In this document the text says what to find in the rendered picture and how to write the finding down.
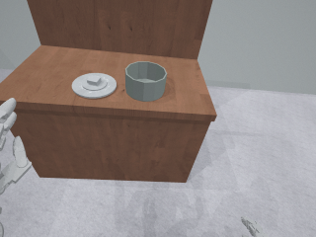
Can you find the robot left hand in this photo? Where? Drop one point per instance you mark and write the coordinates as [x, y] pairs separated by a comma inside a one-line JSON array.
[[15, 170]]

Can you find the lid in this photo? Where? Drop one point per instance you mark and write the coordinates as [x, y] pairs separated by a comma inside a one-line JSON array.
[[83, 89]]

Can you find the robot right hand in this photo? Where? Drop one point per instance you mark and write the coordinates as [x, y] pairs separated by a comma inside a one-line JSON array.
[[254, 227]]

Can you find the pot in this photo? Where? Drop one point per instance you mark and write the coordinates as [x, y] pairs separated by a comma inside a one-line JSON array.
[[145, 81]]

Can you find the table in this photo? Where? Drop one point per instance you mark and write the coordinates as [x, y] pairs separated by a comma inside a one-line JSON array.
[[115, 137]]

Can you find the knob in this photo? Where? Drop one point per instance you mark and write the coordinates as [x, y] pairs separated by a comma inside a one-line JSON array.
[[94, 80]]

